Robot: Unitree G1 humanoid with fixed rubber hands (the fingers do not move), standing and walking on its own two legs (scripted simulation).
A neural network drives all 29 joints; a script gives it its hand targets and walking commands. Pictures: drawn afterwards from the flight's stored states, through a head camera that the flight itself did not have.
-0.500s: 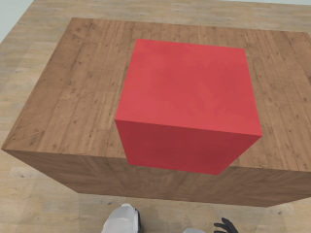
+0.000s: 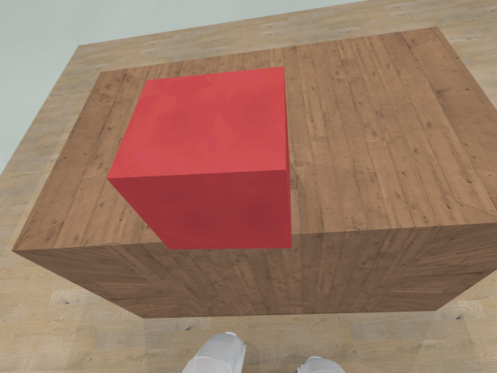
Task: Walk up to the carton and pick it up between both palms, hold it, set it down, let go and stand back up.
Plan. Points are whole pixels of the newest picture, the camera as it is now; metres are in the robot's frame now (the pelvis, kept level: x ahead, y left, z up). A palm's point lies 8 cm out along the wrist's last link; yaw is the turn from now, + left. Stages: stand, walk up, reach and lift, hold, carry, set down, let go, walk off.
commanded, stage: walk up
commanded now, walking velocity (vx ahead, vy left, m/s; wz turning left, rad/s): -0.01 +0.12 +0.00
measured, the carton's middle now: (221, 166) +0.46 +0.08 +0.04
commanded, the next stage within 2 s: none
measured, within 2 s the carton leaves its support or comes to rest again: neither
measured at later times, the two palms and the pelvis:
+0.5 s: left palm out of the picture -0.07 +0.24 -0.14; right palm out of the picture -0.12 -0.21 -0.15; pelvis -0.09 +0.01 +0.00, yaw +3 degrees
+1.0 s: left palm out of the picture -0.13 +0.28 -0.15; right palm out of the picture -0.22 -0.13 -0.11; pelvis -0.14 +0.05 +0.02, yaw +0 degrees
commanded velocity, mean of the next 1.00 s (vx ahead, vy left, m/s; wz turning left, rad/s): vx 0.11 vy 0.06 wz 0.01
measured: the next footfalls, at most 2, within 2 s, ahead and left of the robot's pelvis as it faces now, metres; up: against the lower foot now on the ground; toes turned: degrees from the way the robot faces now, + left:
left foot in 0.52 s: -0.11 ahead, +0.11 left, +0.00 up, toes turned +9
right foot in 1.26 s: -0.03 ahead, -0.08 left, +0.00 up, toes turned -8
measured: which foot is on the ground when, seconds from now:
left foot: up 0.00-0.50, down 0.52-1.00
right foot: down 0.00-0.56, up 0.58-1.00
